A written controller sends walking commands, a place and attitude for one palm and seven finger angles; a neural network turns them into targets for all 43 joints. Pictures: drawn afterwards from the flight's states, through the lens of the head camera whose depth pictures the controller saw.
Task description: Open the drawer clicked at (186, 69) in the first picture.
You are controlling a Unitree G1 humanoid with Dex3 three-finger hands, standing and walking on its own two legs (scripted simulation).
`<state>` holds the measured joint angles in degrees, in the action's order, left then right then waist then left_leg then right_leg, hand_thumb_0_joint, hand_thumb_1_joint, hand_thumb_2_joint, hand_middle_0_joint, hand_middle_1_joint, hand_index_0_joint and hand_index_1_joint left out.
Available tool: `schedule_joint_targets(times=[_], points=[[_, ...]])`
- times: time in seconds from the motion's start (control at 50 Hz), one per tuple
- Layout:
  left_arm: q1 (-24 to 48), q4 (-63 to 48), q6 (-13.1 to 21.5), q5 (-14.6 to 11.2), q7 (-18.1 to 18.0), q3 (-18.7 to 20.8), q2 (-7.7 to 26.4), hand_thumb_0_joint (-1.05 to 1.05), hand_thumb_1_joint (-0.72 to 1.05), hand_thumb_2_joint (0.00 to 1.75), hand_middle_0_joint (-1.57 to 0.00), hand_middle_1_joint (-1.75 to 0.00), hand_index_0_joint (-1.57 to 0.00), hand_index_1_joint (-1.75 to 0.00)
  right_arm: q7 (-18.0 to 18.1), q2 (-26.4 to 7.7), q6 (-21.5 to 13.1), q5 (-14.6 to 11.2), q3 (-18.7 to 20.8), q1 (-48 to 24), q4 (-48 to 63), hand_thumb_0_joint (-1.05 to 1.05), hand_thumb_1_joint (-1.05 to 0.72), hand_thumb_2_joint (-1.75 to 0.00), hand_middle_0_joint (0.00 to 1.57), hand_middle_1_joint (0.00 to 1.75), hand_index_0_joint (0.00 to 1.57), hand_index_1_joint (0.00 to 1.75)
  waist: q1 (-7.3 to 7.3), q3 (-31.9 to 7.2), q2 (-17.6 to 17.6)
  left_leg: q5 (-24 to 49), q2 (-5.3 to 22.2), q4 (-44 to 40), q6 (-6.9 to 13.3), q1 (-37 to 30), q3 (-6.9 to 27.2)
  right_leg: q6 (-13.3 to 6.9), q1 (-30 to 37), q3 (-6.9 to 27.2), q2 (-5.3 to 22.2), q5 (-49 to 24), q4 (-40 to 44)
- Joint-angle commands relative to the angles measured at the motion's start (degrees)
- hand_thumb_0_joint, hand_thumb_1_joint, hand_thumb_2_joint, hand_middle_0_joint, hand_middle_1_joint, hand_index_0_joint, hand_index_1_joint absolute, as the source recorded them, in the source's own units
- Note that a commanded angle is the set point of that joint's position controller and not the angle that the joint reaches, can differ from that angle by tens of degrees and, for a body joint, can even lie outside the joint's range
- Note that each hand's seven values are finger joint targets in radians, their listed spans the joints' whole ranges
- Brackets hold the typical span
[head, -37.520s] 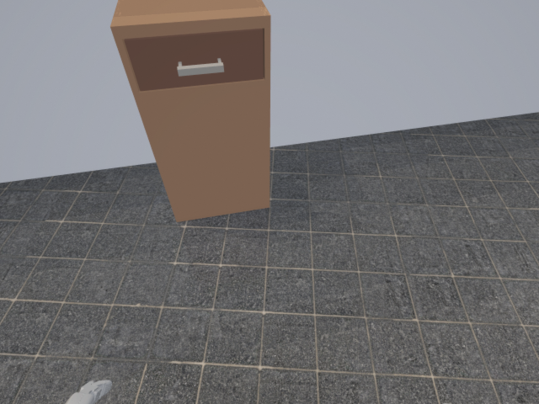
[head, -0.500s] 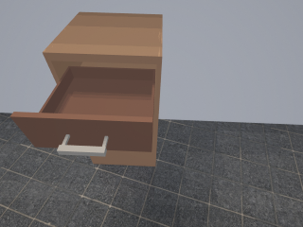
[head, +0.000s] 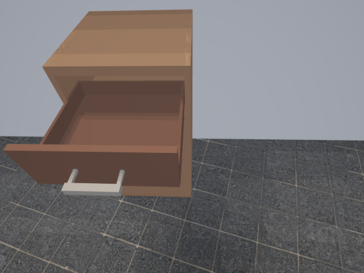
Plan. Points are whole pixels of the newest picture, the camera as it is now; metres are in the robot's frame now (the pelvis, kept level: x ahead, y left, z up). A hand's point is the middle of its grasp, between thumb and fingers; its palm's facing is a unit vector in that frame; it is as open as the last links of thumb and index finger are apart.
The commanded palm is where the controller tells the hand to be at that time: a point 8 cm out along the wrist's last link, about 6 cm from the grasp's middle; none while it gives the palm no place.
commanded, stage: come to a stop and stand still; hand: left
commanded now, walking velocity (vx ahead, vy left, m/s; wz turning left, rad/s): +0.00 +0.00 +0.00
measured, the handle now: (95, 181) +0.32 +0.24 +0.00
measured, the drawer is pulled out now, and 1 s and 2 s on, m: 0.30 0.30 0.29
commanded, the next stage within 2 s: look again from close up in 0.14 s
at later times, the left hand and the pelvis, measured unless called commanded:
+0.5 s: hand out of the picture +0.01 +0.18 -0.17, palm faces +0.02 -0.98 -0.21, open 7.4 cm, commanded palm none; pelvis +0.00 +0.00 +0.00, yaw -1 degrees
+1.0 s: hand (85, 272) +0.14 +0.22 -0.06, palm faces -0.06 -0.77 -0.64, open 7.5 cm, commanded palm +0.10 +0.23 -0.04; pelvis -0.03 +0.03 +0.00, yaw +0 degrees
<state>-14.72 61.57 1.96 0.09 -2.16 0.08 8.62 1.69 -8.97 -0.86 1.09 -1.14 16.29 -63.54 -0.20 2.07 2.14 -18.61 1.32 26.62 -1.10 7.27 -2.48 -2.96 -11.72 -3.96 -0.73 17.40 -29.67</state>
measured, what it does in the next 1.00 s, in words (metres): stands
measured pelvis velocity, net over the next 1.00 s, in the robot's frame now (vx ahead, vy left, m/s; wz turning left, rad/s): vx -0.03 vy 0.03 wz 0.00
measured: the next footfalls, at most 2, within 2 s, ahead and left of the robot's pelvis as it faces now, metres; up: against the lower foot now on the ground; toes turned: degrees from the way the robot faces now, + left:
none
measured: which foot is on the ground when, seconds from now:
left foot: down 0.00-1.00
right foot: down 0.00-1.00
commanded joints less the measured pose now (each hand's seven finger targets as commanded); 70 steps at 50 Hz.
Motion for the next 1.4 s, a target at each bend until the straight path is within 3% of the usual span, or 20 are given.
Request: schedule_joint_targets(times=[0.0,0.78,0.8,0.82,0.84,0.86,0.88,0.9,0.92,0.96,0.98,1.02,1.06,1.1,1.14,1.2,1.24,1.26,1.32,1.38], points=[[-3.63,-1.2,0.52,0.18,-0.32,0.8,6.74,0.0,0.9,0.9,-0.2,-0.3,-0.2,-0.3,0.25,-4.45,-0.84,-0.21,0.86,3.71,1.0,0.0,-0.9,-0.9,0.2,0.3,0.2,0.3,0.06,-0.39,-2.78,15.34,4.37,-3.95,1.9,2.49,2.64,-0.64,4.32,7.47,7.57,-24.33,4.9],[-4.67,0.58,-0.19,0.39,0.03,0.45,5.83,0.0,0.9,0.9,-0.2,-0.3,-0.2,-0.3,0.48,-4.17,-1.05,-0.43,0.73,3.73,-1.47,0.0,-0.9,-0.9,0.2,0.3,0.2,0.3,0.51,2.03,-1.97,12.59,4.92,-7.62,2.46,2.16,3.41,0.15,2.65,7.15,6.79,-15.1,8.19],[-10.07,3.34,1.03,0.94,-2.34,0.69,7.32,0.0,0.9,0.9,-0.2,-0.3,-0.2,-0.3,-0.03,-5.85,-1.53,-1.15,1.58,-3.26,2.69,0.0,-0.9,-0.9,0.2,0.3,0.2,0.3,3.16,1.76,-3.53,13.78,4.95,6.69,0.68,7.11,-0.14,2.97,3.36,10.66,11.42,-45.6,6.96],[35.44,-81.88,11.37,8.53,-2.16,-1.4,24.32,0.0,0.88,0.89,-0.2,-0.32,-0.2,-0.32,2.95,-14.83,-10.01,-4.03,0.93,-1.88,22.71,0.0,-0.9,-0.9,0.2,0.3,0.2,0.3,-1.89,-26.28,12.64,22.0,-1.21,-3.79,3.39,-7.16,0.64,-0.25,8.75,13.28,4.5,-33.93,1.86],[10.49,-65.11,5.81,10.07,-6.54,0.58,19.97,0.0,0.85,0.88,-0.2,-0.33,-0.2,-0.33,5.07,-10.38,-14.91,-3.07,1.68,-7.24,20.71,0.0,-0.9,-0.9,0.2,0.3,0.2,0.3,2.3,-22.61,19.34,34.86,0.08,-3.61,3.56,-8.75,0.41,-1.11,5.86,7.93,2.52,-20.35,-0.15],[6.96,-61.01,2.15,7.0,-9.77,-0.24,15.46,0.0,0.83,0.87,-0.21,-0.34,-0.21,-0.34,5.07,-10.69,-16.37,-3.77,3.37,-6.66,16.49,0.0,-0.9,-0.9,0.2,0.3,0.2,0.3,1.15,-16.25,15.46,30.63,1.39,-2.98,1.64,-4.6,1.52,0.15,0.1,3.77,1.96,-10.38,0.14],[-7.79,-53.21,-3.3,9.91,-9.93,-7.21,4.31,0.0,0.81,0.86,-0.21,-0.36,-0.21,-0.36,4.64,-7.97,-16.56,-4.54,3.01,-3.47,17.09,0.0,-0.9,-0.9,0.2,0.3,0.2,0.3,0.13,-11.74,6.53,29.12,2.34,-2.8,2.27,-0.4,1.83,0.82,-3.18,3.28,1.18,-9.09,0.01],[1.17,-63.4,-2.98,12.1,-9.83,-10.57,3.3,0.0,0.78,0.85,-0.21,-0.37,-0.21,-0.37,3.71,-9.68,-17.22,-4.42,2.77,-6.48,21.86,0.0,-0.9,-0.9,0.2,0.3,0.2,0.3,-0.78,-3.68,0.35,23.65,1.74,-2.47,2.48,3.71,3.82,1.01,-6.06,2.33,1.57,-9.89,0.61],[0.56,-63.36,-1.88,17.78,-10.9,-8.66,7.04,0.0,0.76,0.84,-0.21,-0.39,-0.21,-0.39,3.35,-12.37,-17.16,-2.98,3.42,-7.04,22.33,0.0,-0.9,-0.9,0.2,0.3,0.2,0.3,-1.66,-5.52,-3.12,19.75,1.14,-0.38,3.0,4.51,3.94,0.84,-9.15,2.49,1.26,-8.37,0.25],[-0.56,-61.64,-0.91,28.14,-14.13,-9.64,7.78,0.0,0.71,0.82,-0.21,-0.42,-0.21,-0.42,1.99,-12.89,-15.28,-0.69,3.9,-7.8,26.88,0.0,-0.9,-0.9,0.2,0.3,0.2,0.3,-2.14,-2.04,-9.52,11.79,-0.87,2.41,3.09,10.87,4.3,0.34,-15.06,2.43,0.81,-1.45,-0.89],[-5.55,-58.37,-1.25,34.65,-15.28,-9.75,7.49,0.0,0.69,0.81,-0.22,-0.43,-0.22,-0.43,1.14,-12.52,-13.69,0.19,4.53,-7.47,28.77,0.0,-0.9,-0.9,0.2,0.3,0.2,0.3,-0.44,-4.4,-12.45,9.65,-1.81,4.2,2.6,12.42,3.3,0.24,-16.14,2.38,0.26,2.91,-1.39],[-19.52,-53.52,-1.6,42.93,-17.06,-9.16,5.75,0.0,0.64,0.79,-0.22,-0.47,-0.22,-0.47,-1.13,-12.44,-9.76,1.03,5.43,-10.41,33.38,0.0,-0.9,-0.9,0.2,0.3,0.2,0.3,3.68,-2.55,-15.64,3.61,-2.27,4.66,1.51,17.74,1.93,-0.38,-16.44,3.25,0.16,9.06,-0.75],[-26.83,-52.17,-0.6,50.28,-17.85,-6.27,7.83,0.0,0.6,0.77,-0.22,-0.5,-0.22,-0.5,-3.61,-12.35,-4.52,1.19,5.69,-13.03,36.14,0.0,-0.9,-0.9,0.2,0.3,0.2,0.3,7.0,-4.21,-14.57,4.16,-2.46,5.48,0.87,21.51,-0.04,-1.57,-13.86,5.56,-0.02,4.71,-2.55],[-16.92,-59.15,0.64,55.47,-18.93,-6.31,9.4,0.0,0.55,0.75,-0.22,-0.53,-0.22,-0.53,-4.89,-12.26,-0.92,1.55,5.31,-16.89,39.62,0.0,-0.9,-0.9,0.2,0.3,0.2,0.3,6.68,-7.13,-14.56,3.55,-3.0,7.66,1.29,24.24,-0.46,-1.77,-14.93,7.45,0.37,1.98,-5.42],[-10.46,-64.59,1.83,60.13,-21.43,-4.3,11.89,0.0,0.5,0.73,-0.23,-0.55,-0.23,-0.55,-5.15,-11.47,0.42,2.33,5.71,-17.52,41.63,0.0,-0.9,-0.9,0.2,0.3,0.2,0.3,6.47,-11.77,-8.21,3.38,-3.11,10.0,1.9,22.91,-0.32,-1.96,-16.65,7.93,0.33,1.61,-8.05],[1.61,-75.15,3.55,64.52,-26.74,0.37,18.65,0.0,0.43,0.7,-0.23,-0.6,-0.23,-0.6,-4.21,-10.06,1.8,3.48,5.76,-16.2,42.69,0.0,-0.9,-0.9,0.2,0.3,0.2,0.3,5.13,-20.23,2.24,4.45,-3.03,14.19,2.33,16.26,1.57,-2.09,-21.78,9.57,0.25,2.82,-11.08],[9.92,-80.25,4.96,64.87,-29.29,0.67,20.3,0.0,0.39,0.68,-0.24,-0.63,-0.24,-0.63,-3.41,-9.37,2.08,3.76,5.54,-16.04,42.33,0.0,-0.9,-0.9,0.2,0.3,0.2,0.3,3.09,-23.85,3.82,4.95,-2.74,17.56,2.41,12.91,3.16,-1.85,-26.27,11.04,0.71,3.42,-11.94],[12.44,-82.69,5.69,64.9,-30.31,2.03,22.21,0.0,0.36,0.67,-0.24,-0.64,-0.24,-0.64,-2.92,-9.32,2.2,3.84,5.41,-15.57,41.93,0.0,-0.9,-0.9,0.2,0.3,0.2,0.3,2.56,-23.89,4.43,4.69,-2.58,18.67,2.38,12.43,4.0,-1.76,-27.65,11.21,0.63,3.8,-12.49],[12.99,-78.51,6.78,65.33,-31.74,0.02,19.79,0.0,0.29,0.64,-0.24,-0.69,-0.24,-0.69,-2.97,-9.13,1.96,3.99,4.82,-17.15,41.63,0.0,-0.9,-0.9,0.2,0.3,0.2,0.3,1.49,-18.85,5.25,0.69,-2.65,20.86,2.1,14.84,3.86,-1.95,-33.37,10.4,0.71,7.97,-12.47],[9.76,-69.32,1.64,63.56,-29.68,-1.32,17.69,0.0,0.22,0.61,-0.25,-0.74,-0.25,-0.74,-3.28,-9.38,3.0,2.95,4.43,-17.66,41.05,0.0,-0.9,-0.9,0.2,0.3,0.2,0.3,1.36,-17.25,2.22,-0.36,-2.73,17.86,2.46,18.47,2.8,-1.16,-26.9,7.51,0.51,5.02,-10.6]])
